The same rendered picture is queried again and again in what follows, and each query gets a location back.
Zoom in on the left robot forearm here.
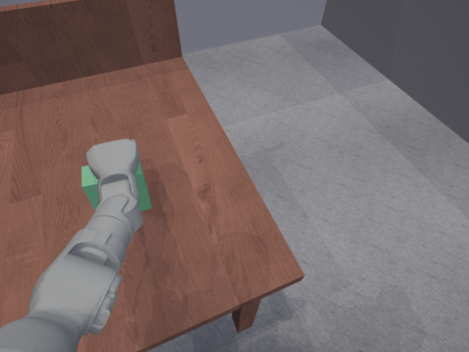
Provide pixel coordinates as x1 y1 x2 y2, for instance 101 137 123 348
28 170 143 314

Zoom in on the robot left hand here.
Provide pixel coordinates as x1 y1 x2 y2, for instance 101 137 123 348
86 139 141 180

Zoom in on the table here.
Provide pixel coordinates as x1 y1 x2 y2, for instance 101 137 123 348
0 0 305 352

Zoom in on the left robot upper arm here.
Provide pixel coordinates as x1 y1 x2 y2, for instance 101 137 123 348
0 254 122 352

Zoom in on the sponge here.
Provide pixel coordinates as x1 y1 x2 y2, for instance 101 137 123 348
81 161 152 211

